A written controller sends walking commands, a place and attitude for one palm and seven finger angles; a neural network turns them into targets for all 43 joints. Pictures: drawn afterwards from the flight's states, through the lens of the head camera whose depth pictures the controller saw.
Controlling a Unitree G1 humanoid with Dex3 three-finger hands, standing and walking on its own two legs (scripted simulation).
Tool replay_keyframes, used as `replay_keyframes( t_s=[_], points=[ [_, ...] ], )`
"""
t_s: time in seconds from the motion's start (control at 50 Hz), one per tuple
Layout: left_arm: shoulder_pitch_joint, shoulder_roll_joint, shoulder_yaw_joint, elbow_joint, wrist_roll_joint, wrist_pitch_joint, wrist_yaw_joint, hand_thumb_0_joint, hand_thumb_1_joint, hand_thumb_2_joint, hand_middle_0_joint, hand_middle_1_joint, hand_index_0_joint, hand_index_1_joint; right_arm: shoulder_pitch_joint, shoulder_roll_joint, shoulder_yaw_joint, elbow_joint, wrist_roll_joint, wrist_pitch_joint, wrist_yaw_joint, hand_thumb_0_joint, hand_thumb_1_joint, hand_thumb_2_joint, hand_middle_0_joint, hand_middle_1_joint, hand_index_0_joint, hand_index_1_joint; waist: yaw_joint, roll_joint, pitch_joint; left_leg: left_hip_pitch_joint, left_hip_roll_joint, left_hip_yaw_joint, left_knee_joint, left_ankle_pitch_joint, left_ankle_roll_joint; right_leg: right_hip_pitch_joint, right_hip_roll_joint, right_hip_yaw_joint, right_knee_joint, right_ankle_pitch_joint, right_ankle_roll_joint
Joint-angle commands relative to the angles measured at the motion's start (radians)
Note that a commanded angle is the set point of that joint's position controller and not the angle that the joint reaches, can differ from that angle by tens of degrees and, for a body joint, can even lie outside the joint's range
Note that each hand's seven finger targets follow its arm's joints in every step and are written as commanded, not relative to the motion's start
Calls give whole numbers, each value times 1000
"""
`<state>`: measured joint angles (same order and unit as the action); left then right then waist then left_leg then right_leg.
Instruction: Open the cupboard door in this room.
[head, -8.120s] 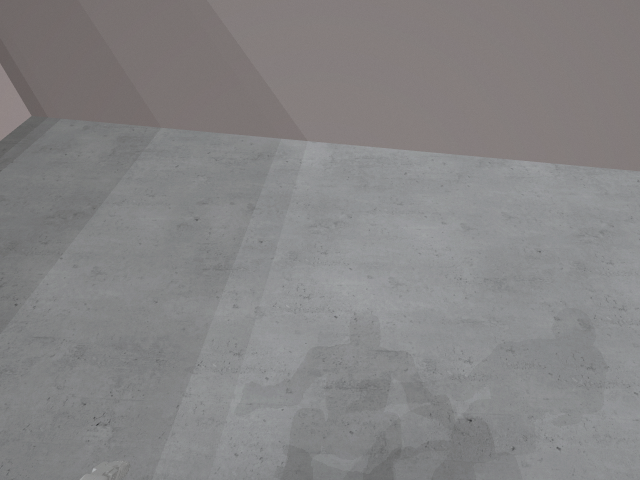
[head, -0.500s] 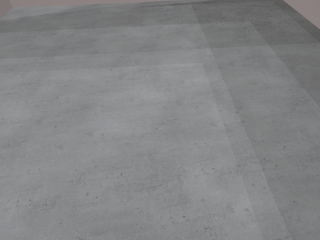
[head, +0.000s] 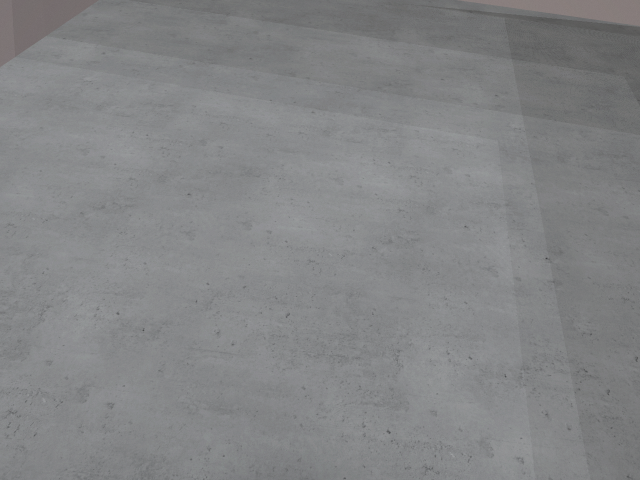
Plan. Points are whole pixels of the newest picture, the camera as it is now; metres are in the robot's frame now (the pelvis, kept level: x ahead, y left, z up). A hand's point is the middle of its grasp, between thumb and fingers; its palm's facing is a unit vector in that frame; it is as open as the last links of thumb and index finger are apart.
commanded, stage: turn or walk to find it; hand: left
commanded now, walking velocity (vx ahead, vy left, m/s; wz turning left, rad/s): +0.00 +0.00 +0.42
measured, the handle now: out of the picture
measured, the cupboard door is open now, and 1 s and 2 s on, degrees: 0 0 0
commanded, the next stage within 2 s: stand and wait in 1.90 s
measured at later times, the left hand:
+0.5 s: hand out of the picture +0.05 +0.17 -0.13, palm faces +0.21 -0.94 -0.27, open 7.3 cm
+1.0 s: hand out of the picture -0.12 +0.21 -0.17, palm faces +0.45 -0.86 -0.25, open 7.3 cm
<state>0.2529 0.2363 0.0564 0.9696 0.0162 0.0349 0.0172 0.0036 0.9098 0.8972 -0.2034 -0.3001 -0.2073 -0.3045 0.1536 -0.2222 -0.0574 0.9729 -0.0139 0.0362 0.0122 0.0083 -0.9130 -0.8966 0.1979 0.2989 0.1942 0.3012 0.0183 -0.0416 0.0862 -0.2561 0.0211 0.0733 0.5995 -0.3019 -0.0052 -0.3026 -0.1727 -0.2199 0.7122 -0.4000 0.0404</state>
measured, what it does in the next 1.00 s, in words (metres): steps on the spot, turning left: right foot, then left foot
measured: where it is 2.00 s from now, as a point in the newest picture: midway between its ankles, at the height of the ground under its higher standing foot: outside the picture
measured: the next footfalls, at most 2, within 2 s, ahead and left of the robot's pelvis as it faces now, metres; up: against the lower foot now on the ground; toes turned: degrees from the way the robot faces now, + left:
right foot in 0.40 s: +0.04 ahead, -0.13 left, +0.00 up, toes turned +5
left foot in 0.86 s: -0.06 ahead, +0.11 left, +0.00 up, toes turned +26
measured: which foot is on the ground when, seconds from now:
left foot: down 0.00-0.42, up 0.44-0.84, down 0.86-1.00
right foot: up 0.00-0.38, down 0.40-0.86, up 0.88-1.00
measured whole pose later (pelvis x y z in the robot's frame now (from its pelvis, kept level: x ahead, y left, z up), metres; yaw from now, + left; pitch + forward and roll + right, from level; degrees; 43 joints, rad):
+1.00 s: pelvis -0.05 +0.00 +0.01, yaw +24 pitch -1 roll -1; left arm 0.24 0.27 0.07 0.99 0.01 0.07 0.01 0.01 0.91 0.90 -0.20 -0.30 -0.20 -0.30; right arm 0.14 -0.20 -0.04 0.96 -0.02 0.02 0.00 0.01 -0.91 -0.90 0.20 0.30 0.20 0.30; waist 0.02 -0.04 0.08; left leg -0.24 0.01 0.04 0.55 -0.29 0.02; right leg -0.43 -0.11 -0.09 1.03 -0.46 0.07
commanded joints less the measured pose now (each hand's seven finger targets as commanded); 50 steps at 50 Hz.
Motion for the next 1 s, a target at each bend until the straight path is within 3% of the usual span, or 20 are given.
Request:
replay_keyframes(
  t_s=[0.0,0.04,0.1,0.26,0.34,0.36,0.38,0.4,0.42,0.46,0.5,0.72,0.76,0.8,0.82,0.84,0.86,0.88,0.92,0.98],
  points=[
    [-114,84,21,-112,1,8,6,0,900,900,-200,-300,-200,-300,111,-228,-45,-41,-9,-20,-27,0,-900,-900,200,300,200,300,-78,285,-80,108,329,-384,-308,381,181,-257,42,181,384,-161,25],
    [-69,87,24,-79,1,3,-5,0,900,900,-200,-300,-200,-300,20,-177,-26,-62,-8,-26,-31,0,-900,-900,200,300,200,300,-27,225,-57,98,246,-285,-289,426,159,-245,45,191,403,-42,30],
    [-43,82,19,-64,-1,-1,-7,0,900,900,-200,-300,-200,-300,33,-174,-26,-64,-3,-34,-31,0,-900,-900,200,300,200,300,-26,175,-106,153,218,-245,-269,517,159,-221,61,187,360,-12,44],
    [-101,62,11,-110,-7,-6,0,0,900,900,-200,-300,-200,-300,65,-179,-43,-66,-11,-20,-25,0,-900,-900,200,300,200,300,-52,205,-111,129,209,-341,-240,490,176,-118,110,182,99,-57,39],
    [3,67,14,-90,-10,-21,5,0,900,900,-200,-300,-200,-300,24,-176,-49,-84,-7,-13,-20,0,-900,-900,200,300,200,300,3,182,-136,1,153,-357,-167,403,130,104,139,158,-208,129,25],
    [34,96,20,-85,-6,-31,8,0,900,900,-200,-300,-200,-300,24,-154,-48,-87,-1,-13,-16,0,-900,-900,200,300,200,300,16,120,-144,-77,108,-329,-109,300,85,216,102,185,-330,212,16],
    [59,170,35,-84,8,-43,17,0,900,900,-200,-300,-200,-300,46,-91,-39,-102,8,-15,-10,0,-900,-900,200,300,200,300,24,-88,-161,-250,1,-210,66,51,20,344,-108,390,-413,231,-45],
    [50,231,43,-97,12,-41,17,0,900,900,-200,-300,-200,-300,25,-69,-35,-128,2,-12,-9,0,-900,-900,200,300,200,300,33,-240,-119,-326,-86,-121,280,-268,-20,265,-299,542,-446,309,-157],
    [20,201,44,-111,0,-44,20,0,900,900,-200,-300,-200,-300,34,-113,-47,-109,-11,7,-13,0,-900,-900,200,300,200,300,26,-248,-103,-306,-42,-187,436,-262,-15,145,-295,538,-478,233,-185],
    [-81,144,30,-131,0,-38,21,0,900,900,-200,-300,-200,-300,45,-110,-53,-77,-9,19,-1,0,-900,-900,200,300,200,300,-29,-97,-21,-304,-12,-172,591,-149,-19,46,-206,411,-470,179,-167],
    [-107,111,18,-138,3,-47,18,0,900,900,-200,-300,-200,-300,85,-92,-45,-51,-10,20,6,0,-900,-900,200,300,200,300,-45,-112,-30,-293,-1,-129,614,-69,-42,80,-139,268,-426,303,-142],
    [46,180,39,-58,16,-38,14,0,900,900,-200,-300,-200,-300,-33,-63,-14,-72,6,6,3,0,-900,-900,200,300,200,300,37,-162,-96,-163,8,-9,207,-167,-53,220,-193,188,-325,572,-183],
    [25,185,42,-51,15,-34,13,0,900,900,-200,-300,-200,-300,3,-64,-12,-67,9,-2,0,0,-900,-900,200,300,200,300,15,-169,-120,-96,3,9,77,-128,-44,220,-192,168,-273,587,-165],
    [10,178,42,-51,4,-25,11,0,900,900,-200,-300,-200,-300,62,-88,-15,-50,4,-13,-1,0,-900,-900,200,300,200,300,-24,-105,-141,82,7,18,-152,76,-28,120,-158,104,-170,485,-91],
    [21,140,38,-65,-5,-16,8,0,900,900,-200,-300,-200,-300,93,-158,-30,-49,-1,-25,-2,0,-900,-900,200,300,200,300,-45,82,-162,215,129,-144,-242,209,20,-34,-85,55,-12,291,-31],
    [8,72,20,-104,-7,-12,1,0,900,900,-200,-300,-200,-300,126,-251,-51,-55,-6,-26,-5,0,-900,-900,200,300,200,300,-61,356,-142,275,363,-425,-276,517,138,-258,34,33,179,-192,36],
    [-68,87,9,-125,4,0,6,0,900,900,-200,-300,-200,-300,164,-269,-53,-37,-5,-19,-11,0,-900,-900,200,300,200,300,-94,280,-138,179,399,-419,-285,463,199,-224,43,123,304,-245,26],
    [-99,73,15,-118,2,5,8,0,900,900,-200,-300,-200,-300,137,-247,-51,-36,-9,-22,-22,0,-900,-900,200,300,200,300,-83,305,-119,147,353,-414,-292,410,198,-258,48,167,367,-207,27],
    [-83,91,23,-87,0,4,-4,0,900,900,-200,-300,-200,-300,21,-192,-29,-63,-9,-21,-28,0,-900,-900,200,300,200,300,-35,232,-45,57,262,-315,-299,325,169,-235,45,191,401,-71,26],
    [-33,85,18,-62,0,0,-10,0,900,900,-200,-300,-200,-300,4,-177,-25,-73,-4,-31,-29,0,-900,-900,200,300,200,300,-22,190,-93,103,215,-255,-287,391,159,-206,63,183,356,-15,38]
  ],
)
